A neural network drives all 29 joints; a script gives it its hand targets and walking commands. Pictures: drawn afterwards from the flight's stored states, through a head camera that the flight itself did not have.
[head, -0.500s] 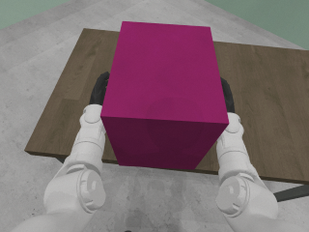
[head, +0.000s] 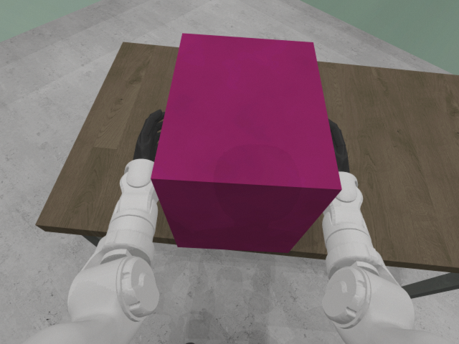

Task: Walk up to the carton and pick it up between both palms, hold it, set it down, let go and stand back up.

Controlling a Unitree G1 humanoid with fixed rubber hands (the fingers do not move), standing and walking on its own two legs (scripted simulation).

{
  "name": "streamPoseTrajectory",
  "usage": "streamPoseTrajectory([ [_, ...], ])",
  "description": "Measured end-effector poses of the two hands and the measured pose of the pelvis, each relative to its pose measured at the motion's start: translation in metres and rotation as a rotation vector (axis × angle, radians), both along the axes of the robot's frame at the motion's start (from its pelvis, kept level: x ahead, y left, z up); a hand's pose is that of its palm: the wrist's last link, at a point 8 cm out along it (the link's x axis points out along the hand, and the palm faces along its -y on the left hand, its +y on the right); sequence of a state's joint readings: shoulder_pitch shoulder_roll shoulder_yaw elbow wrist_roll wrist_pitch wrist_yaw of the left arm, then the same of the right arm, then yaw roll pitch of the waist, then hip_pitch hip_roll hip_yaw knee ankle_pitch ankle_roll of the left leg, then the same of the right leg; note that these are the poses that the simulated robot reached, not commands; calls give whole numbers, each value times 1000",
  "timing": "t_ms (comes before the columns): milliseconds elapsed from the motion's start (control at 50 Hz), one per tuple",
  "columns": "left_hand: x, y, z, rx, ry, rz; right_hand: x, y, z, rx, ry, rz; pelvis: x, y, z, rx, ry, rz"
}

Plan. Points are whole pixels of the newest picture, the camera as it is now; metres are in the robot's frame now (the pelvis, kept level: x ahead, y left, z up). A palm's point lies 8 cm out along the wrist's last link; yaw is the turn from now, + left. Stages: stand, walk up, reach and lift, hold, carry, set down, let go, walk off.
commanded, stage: set down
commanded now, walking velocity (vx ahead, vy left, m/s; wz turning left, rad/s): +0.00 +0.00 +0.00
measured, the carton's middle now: (240, 152) +0.46 +0.00 +0.00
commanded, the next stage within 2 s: none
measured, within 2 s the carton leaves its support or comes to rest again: neither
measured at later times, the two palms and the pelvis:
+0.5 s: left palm (122, 154) +0.42 +0.21 +0.04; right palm (348, 154) +0.43 -0.20 +0.05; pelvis -0.02 -0.01 -0.03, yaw -1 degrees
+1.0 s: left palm (114, 125) +0.43 +0.21 +0.10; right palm (371, 130) +0.44 -0.22 +0.11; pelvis -0.04 -0.02 -0.02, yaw +0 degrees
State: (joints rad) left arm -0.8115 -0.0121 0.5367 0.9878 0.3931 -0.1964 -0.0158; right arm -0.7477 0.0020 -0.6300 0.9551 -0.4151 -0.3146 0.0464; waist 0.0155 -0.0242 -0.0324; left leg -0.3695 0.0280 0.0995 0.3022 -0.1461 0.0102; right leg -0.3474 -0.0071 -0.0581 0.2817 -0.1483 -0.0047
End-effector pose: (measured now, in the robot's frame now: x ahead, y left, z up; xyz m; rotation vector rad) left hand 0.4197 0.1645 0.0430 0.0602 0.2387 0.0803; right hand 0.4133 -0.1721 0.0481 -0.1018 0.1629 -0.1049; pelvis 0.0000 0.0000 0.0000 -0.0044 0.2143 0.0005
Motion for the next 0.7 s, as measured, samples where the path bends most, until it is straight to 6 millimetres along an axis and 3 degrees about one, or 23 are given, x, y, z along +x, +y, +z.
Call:
streamPoseTrajectory([
  [260,6,0,-10,-19,62,37,11,-1,-3,43,117,8,-5,-2,-10,-11,108,-37],
  [360,7,11,-6,-7,54,49,19,-3,2,39,118,7,-11,-5,-18,-17,153,-26],
  [560,-2,56,-6,56,42,103,22,-42,2,34,107,-40,-29,-14,-32,-13,224,-1],
  [700,2,59,-9,54,10,90,25,-61,0,43,80,-26,-41,-18,-40,-8,287,1],
])
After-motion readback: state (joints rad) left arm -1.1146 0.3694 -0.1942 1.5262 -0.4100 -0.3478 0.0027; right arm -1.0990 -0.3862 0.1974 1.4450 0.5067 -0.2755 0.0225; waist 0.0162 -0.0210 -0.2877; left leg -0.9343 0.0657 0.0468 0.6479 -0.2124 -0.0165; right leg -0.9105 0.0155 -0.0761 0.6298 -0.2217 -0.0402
